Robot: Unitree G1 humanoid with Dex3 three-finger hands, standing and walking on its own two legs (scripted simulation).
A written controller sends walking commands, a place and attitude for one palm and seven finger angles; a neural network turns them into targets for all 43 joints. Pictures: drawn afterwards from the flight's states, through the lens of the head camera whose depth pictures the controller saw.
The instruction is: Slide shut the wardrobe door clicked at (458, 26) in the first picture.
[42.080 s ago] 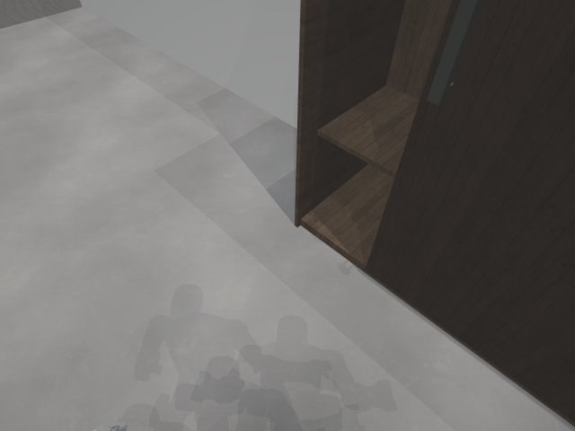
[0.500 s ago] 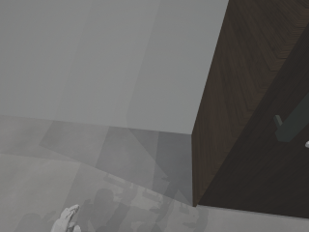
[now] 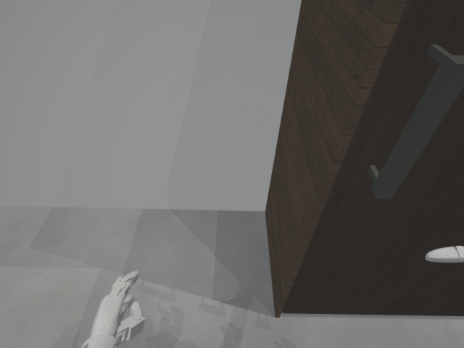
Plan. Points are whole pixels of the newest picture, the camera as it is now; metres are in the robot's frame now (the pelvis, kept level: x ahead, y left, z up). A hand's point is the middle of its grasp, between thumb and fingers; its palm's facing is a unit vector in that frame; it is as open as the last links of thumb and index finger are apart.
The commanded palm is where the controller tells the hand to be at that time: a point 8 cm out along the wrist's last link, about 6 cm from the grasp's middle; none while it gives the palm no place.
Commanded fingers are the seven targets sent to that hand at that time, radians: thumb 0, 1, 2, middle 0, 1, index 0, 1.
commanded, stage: slip the hand off the handle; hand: right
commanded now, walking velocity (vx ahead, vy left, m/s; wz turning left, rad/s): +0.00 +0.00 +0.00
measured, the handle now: (405, 130) +0.38 -0.29 +0.22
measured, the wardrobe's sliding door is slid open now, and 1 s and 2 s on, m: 0.00 0.00 0.00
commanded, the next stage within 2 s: draw the hand back to the body in 0.12 s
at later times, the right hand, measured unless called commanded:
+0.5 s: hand (455, 219) +0.23 -0.29 +0.19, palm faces +0.16 +0.98 -0.11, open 14.7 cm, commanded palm +0.17 -0.34 +0.20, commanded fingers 0.00 0.55 -0.20 0.25 1.15 0.25 1.15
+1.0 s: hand (456, 234) +0.21 -0.29 +0.18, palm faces +0.52 +0.79 -0.31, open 13.1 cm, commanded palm +0.16 -0.32 +0.19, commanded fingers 0.00 -0.14 -0.53 0.23 0.75 0.23 0.75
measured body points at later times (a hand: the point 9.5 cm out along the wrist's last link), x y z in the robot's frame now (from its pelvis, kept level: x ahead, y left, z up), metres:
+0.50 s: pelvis +0.01 +0.01 +0.00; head -0.03 +0.02 +0.45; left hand +0.21 +0.23 -0.05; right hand +0.21 -0.34 +0.20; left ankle +0.00 +0.12 -0.73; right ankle +0.02 -0.10 -0.73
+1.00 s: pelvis +0.01 +0.00 +0.01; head -0.01 +0.01 +0.46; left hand +0.20 +0.21 -0.06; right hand +0.18 -0.33 +0.20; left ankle +0.00 +0.12 -0.73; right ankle +0.02 -0.10 -0.73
